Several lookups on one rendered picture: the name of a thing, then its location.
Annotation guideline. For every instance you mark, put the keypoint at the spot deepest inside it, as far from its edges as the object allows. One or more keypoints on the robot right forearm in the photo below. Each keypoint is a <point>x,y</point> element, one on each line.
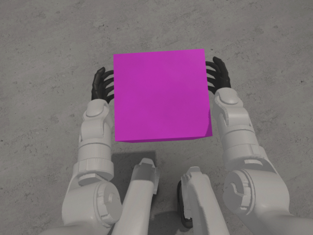
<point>240,145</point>

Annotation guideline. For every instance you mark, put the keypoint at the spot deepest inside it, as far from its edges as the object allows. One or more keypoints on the robot left thigh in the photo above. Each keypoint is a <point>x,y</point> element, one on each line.
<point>137,202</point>

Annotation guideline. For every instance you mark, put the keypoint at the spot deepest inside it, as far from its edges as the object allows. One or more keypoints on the carton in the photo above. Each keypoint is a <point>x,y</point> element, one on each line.
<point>161,96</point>

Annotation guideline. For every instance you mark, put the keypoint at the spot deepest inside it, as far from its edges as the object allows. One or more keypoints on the right robot foot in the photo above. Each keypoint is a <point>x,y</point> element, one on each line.
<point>187,222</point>

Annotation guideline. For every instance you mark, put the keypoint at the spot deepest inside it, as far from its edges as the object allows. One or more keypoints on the right robot upper arm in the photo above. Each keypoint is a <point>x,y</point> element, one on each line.
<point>261,201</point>

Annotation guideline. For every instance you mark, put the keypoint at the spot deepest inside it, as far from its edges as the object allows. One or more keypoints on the robot left hand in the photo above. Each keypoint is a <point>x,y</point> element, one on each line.
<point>99,90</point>

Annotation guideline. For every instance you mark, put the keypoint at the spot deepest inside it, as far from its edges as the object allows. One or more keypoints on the robot left forearm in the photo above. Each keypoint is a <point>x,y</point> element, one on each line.
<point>94,162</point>

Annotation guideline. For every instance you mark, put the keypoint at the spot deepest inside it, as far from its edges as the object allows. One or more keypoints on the left robot upper arm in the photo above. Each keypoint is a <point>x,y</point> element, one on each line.
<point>89,210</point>

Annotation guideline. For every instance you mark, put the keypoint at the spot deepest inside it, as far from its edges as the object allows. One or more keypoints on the robot right hand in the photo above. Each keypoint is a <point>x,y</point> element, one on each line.
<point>222,79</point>

